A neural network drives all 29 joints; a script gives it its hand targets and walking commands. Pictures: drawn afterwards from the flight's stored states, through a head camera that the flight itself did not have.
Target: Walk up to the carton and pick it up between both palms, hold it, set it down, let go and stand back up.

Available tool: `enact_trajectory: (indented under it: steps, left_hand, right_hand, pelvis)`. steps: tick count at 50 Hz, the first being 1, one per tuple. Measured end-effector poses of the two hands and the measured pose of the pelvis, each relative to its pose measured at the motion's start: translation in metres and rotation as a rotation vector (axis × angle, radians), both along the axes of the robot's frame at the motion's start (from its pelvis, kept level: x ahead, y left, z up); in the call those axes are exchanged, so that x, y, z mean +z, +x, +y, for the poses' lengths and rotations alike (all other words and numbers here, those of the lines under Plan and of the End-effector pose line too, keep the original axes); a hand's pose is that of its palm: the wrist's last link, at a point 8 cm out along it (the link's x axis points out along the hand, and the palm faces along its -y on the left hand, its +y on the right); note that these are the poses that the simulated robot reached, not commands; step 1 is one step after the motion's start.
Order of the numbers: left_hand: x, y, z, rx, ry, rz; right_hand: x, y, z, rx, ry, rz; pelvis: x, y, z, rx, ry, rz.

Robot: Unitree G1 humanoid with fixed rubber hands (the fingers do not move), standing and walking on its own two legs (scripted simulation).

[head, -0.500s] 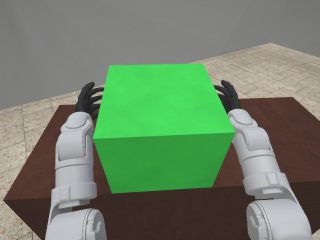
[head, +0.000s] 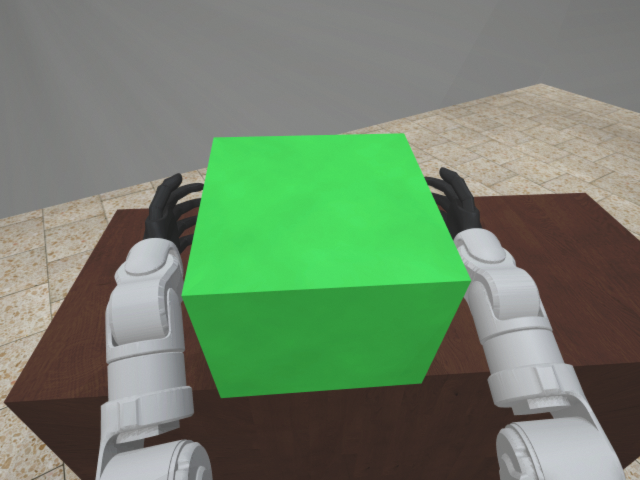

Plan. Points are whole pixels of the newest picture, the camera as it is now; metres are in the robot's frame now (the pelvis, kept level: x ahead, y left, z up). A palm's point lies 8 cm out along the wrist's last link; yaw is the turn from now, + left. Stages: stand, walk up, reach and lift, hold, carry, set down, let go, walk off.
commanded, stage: hold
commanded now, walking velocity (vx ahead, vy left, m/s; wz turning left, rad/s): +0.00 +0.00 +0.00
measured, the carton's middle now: (316, 259) +0.38 +0.00 +0.14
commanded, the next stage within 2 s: none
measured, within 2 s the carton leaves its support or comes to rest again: neither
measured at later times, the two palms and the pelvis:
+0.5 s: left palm (171, 235) +0.37 +0.18 +0.19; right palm (458, 226) +0.37 -0.17 +0.19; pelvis +0.01 +0.00 +0.00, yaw +0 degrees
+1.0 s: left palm (163, 240) +0.35 +0.18 +0.20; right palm (462, 229) +0.36 -0.17 +0.19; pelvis -0.01 +0.00 +0.00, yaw +0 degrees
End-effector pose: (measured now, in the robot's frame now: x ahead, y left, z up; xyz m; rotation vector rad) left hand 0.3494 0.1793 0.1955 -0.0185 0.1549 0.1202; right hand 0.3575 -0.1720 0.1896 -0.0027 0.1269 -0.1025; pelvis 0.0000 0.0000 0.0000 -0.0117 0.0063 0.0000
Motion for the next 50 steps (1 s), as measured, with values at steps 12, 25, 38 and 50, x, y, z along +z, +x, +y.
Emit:
enact_trajectory:
  steps: [12, 25, 38, 50]
  left_hand:
    - [0.002, 0.005, -0.002, -0.01, 0.014, 0.023]
    - [-0.004, 0.018, -0.003, -0.011, 0.008, 0.024]
    - [-0.003, 0.004, -0.001, -0.006, -0.004, 0.011]
    - [0.003, -0.001, 0.0, -0.009, 0.015, 0.021]
  right_hand:
    - [0.0, 0.002, -0.002, -0.006, 0.017, 0.023]
    - [-0.003, 0.015, -0.003, -0.006, 0.014, 0.022]
    - [0.0, 0.003, -0.001, -0.006, 0.005, 0.009]
    - [0.005, -0.002, 0.0, -0.003, 0.017, 0.019]
  pelvis:
    - [0.0, -0.003, 0.001, 0.0, -0.001, -0.005]
    - [0.0, 0.008, -0.001, 0.0, 0.001, 0.011]
    - [0.0, 0.003, 0.0, 0.0, 0.001, 0.002]
    - [0.0, -0.008, 0.001, 0.0, -0.001, -0.012]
